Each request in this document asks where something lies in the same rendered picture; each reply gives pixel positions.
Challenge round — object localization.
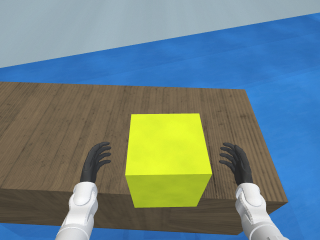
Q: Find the robot right forearm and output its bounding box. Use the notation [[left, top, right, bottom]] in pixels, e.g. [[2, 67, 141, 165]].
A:
[[235, 183, 289, 240]]

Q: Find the pedestal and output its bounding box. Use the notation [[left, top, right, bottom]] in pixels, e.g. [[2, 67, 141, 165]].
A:
[[0, 81, 288, 235]]

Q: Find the robot left forearm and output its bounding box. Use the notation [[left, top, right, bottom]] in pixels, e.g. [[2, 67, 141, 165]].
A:
[[55, 181, 98, 240]]

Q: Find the left robot hand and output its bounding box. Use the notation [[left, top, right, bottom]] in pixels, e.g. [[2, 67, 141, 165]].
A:
[[80, 142, 111, 183]]

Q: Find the carton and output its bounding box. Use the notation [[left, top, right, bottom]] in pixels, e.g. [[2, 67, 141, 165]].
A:
[[125, 113, 212, 208]]

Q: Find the right robot hand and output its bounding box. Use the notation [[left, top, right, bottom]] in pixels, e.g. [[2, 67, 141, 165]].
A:
[[219, 142, 253, 186]]

